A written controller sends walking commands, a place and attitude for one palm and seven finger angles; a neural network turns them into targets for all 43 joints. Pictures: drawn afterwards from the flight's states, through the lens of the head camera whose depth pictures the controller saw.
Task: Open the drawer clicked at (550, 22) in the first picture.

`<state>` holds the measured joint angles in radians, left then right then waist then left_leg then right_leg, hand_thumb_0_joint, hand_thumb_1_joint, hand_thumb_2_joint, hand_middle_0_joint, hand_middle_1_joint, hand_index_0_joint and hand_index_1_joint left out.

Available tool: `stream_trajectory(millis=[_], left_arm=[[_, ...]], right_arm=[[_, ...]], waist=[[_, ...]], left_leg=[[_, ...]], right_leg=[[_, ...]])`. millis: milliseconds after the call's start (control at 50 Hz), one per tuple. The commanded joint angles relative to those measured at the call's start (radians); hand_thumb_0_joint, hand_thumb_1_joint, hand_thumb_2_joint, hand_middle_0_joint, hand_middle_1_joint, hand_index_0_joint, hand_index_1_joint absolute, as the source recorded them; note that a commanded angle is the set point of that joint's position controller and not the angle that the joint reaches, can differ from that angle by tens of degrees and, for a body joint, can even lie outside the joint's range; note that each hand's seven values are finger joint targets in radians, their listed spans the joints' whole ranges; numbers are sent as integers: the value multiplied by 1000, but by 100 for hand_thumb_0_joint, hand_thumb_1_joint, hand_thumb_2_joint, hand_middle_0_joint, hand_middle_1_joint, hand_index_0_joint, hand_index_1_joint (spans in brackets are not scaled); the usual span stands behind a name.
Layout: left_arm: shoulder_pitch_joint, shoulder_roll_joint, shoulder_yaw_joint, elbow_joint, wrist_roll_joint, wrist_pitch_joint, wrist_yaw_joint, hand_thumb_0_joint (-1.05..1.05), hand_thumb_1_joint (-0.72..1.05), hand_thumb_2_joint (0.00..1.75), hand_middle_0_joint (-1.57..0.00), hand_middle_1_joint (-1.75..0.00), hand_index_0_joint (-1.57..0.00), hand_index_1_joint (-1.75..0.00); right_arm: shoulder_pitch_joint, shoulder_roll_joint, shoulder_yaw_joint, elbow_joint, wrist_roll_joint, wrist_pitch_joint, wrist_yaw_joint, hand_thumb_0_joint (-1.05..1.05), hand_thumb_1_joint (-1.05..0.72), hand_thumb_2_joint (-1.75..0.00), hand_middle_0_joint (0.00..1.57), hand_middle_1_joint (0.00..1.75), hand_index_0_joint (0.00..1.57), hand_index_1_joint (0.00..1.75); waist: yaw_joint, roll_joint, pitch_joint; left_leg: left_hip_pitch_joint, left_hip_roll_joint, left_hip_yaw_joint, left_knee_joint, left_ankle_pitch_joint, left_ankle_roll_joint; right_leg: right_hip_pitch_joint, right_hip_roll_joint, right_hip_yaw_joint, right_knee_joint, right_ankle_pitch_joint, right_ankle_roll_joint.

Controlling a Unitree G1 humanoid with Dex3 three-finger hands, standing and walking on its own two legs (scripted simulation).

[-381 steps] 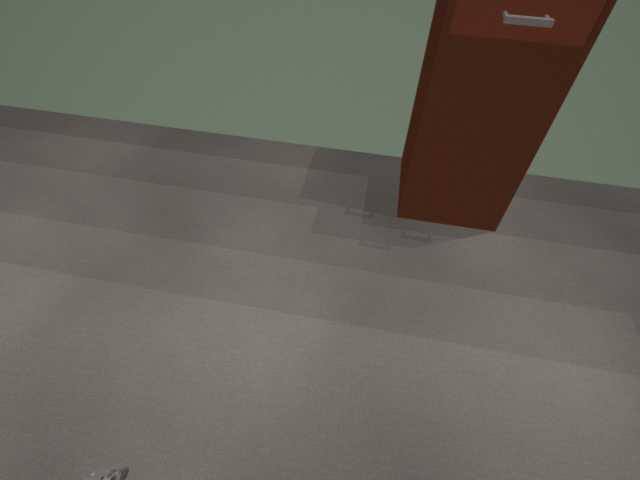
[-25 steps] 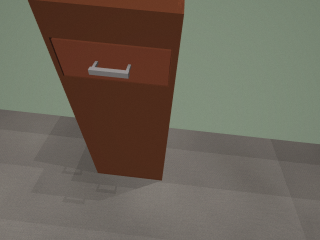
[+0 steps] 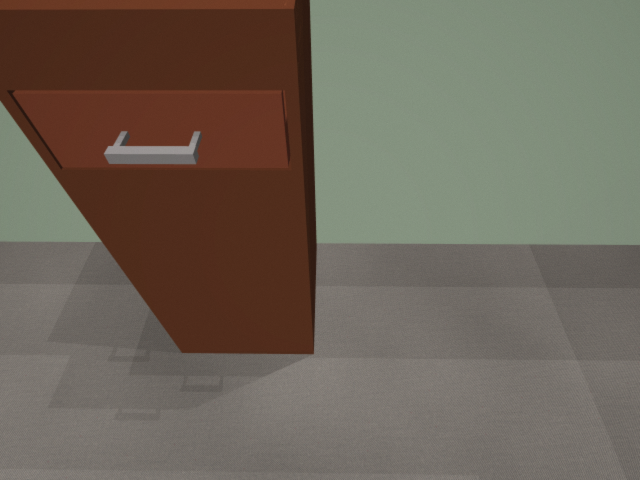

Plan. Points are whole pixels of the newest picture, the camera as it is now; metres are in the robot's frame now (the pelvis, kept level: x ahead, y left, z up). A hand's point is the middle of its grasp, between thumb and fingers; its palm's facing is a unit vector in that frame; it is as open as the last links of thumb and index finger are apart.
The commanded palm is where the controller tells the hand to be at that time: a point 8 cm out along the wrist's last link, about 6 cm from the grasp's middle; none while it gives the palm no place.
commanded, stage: come to a stop and stand still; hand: left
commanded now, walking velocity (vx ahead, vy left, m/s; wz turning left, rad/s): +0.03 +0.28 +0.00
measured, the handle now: (156, 146) +0.54 +0.28 +0.11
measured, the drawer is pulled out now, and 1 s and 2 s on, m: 0.00 0.00 0.00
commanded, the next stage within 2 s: look again from close up in 0.82 s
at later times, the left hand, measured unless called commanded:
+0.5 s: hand out of the picture -0.03 +0.22 -0.17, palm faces +0.10 -0.97 -0.23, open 7.4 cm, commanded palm none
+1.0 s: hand out of the picture -0.02 +0.21 -0.17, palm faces +0.01 -0.98 -0.20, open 7.3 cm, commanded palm none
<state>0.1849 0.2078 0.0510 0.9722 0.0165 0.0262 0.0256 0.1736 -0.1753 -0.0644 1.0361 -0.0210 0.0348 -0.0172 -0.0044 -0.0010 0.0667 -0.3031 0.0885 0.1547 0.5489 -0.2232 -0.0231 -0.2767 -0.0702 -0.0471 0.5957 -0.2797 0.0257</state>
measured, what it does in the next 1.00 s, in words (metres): steps on the spot: left foot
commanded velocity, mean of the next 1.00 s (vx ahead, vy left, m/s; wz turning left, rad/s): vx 0.02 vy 0.05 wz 0.00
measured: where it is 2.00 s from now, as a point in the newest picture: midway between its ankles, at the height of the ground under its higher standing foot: outside the picture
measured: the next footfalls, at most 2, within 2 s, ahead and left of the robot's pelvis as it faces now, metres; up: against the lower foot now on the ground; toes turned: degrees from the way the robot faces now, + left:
left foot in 0.48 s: +0.03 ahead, +0.17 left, +0.00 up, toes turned +4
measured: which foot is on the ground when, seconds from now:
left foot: down 0.00-0.00, up 0.02-0.46, down 0.48-1.00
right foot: down 0.00-1.00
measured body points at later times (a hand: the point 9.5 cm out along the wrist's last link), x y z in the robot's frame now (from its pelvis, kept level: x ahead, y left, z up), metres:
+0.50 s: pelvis -0.04 +0.02 +0.01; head -0.02 +0.03 +0.45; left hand -0.03 +0.27 -0.15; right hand +0.01 -0.23 -0.14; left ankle -0.07 +0.15 -0.73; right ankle +0.00 -0.12 -0.73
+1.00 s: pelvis -0.03 +0.04 +0.01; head -0.01 +0.04 +0.46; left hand -0.02 +0.26 -0.15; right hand -0.02 -0.18 -0.15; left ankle -0.07 +0.15 -0.73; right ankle -0.04 -0.09 -0.73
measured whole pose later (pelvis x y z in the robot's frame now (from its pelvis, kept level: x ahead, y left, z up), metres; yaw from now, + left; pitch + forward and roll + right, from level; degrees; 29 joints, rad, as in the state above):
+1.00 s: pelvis -0.03 +0.04 +0.01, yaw +0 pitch +0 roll -1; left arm 0.26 0.15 -0.01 1.12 0.01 -0.03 0.05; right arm 0.27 -0.16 0.00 1.10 -0.01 -0.01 -0.02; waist -0.01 0.01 0.03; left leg -0.18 0.02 0.04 0.49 -0.32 0.00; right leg -0.21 -0.03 -0.04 0.47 -0.27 0.01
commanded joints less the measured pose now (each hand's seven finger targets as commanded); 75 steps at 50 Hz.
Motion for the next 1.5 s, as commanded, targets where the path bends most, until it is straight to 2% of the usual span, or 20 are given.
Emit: stream_trajectory(millis=[0,20,80,140,320,360,400,440,460,500,620,660,720,880,900,920,980,1020,1140,1480], left_arm=[[138,201,19,-20,9,-33,12,0,90,90,-20,-30,-20,-30],[108,208,29,-14,9,-39,14,0,90,90,-20,-30,-20,-30],[26,174,31,-36,6,-34,20,0,90,90,-20,-30,-20,-30],[64,166,34,-33,5,-36,23,0,90,90,-20,-30,-20,-30],[111,178,42,-11,19,-26,8,0,90,90,-20,-30,-20,-30],[85,181,43,-2,16,-22,8,0,90,90,-20,-30,-20,-30],[49,157,36,2,5,-12,8,0,90,90,-20,-30,-20,-30],[70,61,12,-4,-9,-4,0,0,90,90,-20,-30,-20,-30],[70,39,5,-10,-3,-6,-3,0,90,90,-20,-30,-20,-30],[59,40,1,29,5,6,-4,0,90,90,-20,-30,-20,-30],[136,28,-25,108,-6,-28,-5,0,90,90,-20,-30,-20,-30],[159,66,-27,130,-7,-42,6,0,90,90,-20,-30,-20,-30],[137,56,-30,144,-9,-50,12,0,90,90,-20,-30,-20,-30],[122,33,-35,152,-12,-34,14,0,90,90,-20,-30,-20,-30],[209,65,-38,176,5,-67,56,0,90,90,-20,-30,-20,-30],[179,99,-32,128,-1,-79,48,0,90,90,-20,-30,-20,-30],[129,70,-41,94,-6,-67,25,0,90,90,-20,-30,-20,-30],[138,52,-45,97,-6,-58,20,0,90,90,-20,-30,-20,-30],[124,49,-47,87,-7,-44,10,0,90,90,-20,-30,-20,-30],[139,50,-40,111,-6,-52,8,0,90,90,-20,-30,-20,-30]], right_arm=[[12,-56,-11,-87,11,9,10,0,-90,-90,20,30,20,30],[7,-63,-12,-87,5,23,8,0,-90,-90,20,30,20,30],[64,-108,-23,-46,1,26,17,0,-90,-90,20,30,20,30],[60,-118,-22,-59,-2,27,24,0,-90,-90,20,30,20,30],[42,-86,-2,-79,8,1,24,0,-90,-90,20,30,20,30],[96,-77,3,-60,11,-6,18,0,-90,-90,20,30,20,30],[189,-73,12,-22,11,-21,10,0,-90,-90,20,30,20,30],[182,-163,4,-30,-1,-35,4,0,-90,-90,20,30,20,30],[143,-202,2,-55,2,-28,1,0,-90,-90,20,30,20,30],[49,-153,18,-46,0,-35,-10,0,-90,-90,20,30,20,30],[102,-112,30,20,11,-51,-27,0,-90,-90,20,30,20,30],[130,-84,31,32,22,-59,-24,0,-90,-90,20,30,20,30],[142,-80,34,52,18,-51,-24,0,-90,-90,20,30,20,30],[143,-64,50,92,15,-54,-25,0,-90,-90,20,30,20,30],[66,-102,49,18,21,-71,-11,0,-90,-90,20,30,20,30],[133,-58,49,-8,12,-64,-7,0,-90,-90,20,30,20,30],[186,-67,57,-10,4,-70,-3,0,-90,-90,20,30,20,30],[183,-78,59,-17,4,-72,-10,0,-90,-90,20,30,20,30],[174,-85,61,-18,7,-66,-11,0,-90,-90,20,30,20,30],[184,-73,63,52,9,-73,-17,0,-90,-90,20,30,20,30]], waist=[[46,-160,-87],[30,-268,-76],[8,-155,-45],[32,-160,-50],[66,-230,-57],[37,-219,-74],[-10,-161,-87],[-3,164,-51],[13,193,-13],[27,273,49],[31,106,-51],[13,28,-95],[-2,-118,-103],[10,0,-13],[42,-41,-8],[-8,-9,-71],[-4,124,-90],[4,96,-62],[7,1,38],[5,8,-22]], left_leg=[[-73,-44,-145,255,-358,-6],[-113,-55,-172,335,-351,-9],[-184,-53,-197,516,-192,-21],[-219,-57,-198,541,-130,-39],[-60,-71,-122,162,-199,-16],[29,-78,-105,43,-156,-8],[211,-75,-94,-168,-19,3],[171,130,-344,-302,-81,69],[23,212,-413,-361,-159,113],[-71,159,-382,-442,-235,135],[179,70,-229,-186,398,108],[163,23,-194,-138,348,57],[189,17,-175,-148,283,31],[159,20,-183,-211,196,39],[82,27,-143,1,280,15],[76,-21,-164,-50,15,25],[78,15,-190,-108,163,54],[78,29,-199,-111,243,65],[29,14,-206,-176,43,70],[112,13,-174,-173,131,58]], right_leg=[[31,-349,312,-304,434,-168],[21,-327,357,-311,433,-178],[77,-270,250,-290,366,-171],[121,-262,221,-294,315,-164],[106,-221,237,-348,60,-174],[81,-206,213,-324,63,-160],[-34,-146,161,-257,-23,-104],[-130,-8,29,-72,-94,-32],[-84,16,-22,8,-119,-15],[-47,6,14,134,-125,-10],[50,2,18,-177,93,-4],[155,-72,91,-208,388,-36],[148,-79,85,-179,468,-55],[116,-47,71,-231,234,-38],[115,-92,121,-186,630,-37],[151,-125,150,-165,560,-70],[119,-37,66,-103,205,-74],[107,-17,50,-99,161,-69],[60,-14,68,-137,81,-59],[85,-29,87,-150,213,-61]])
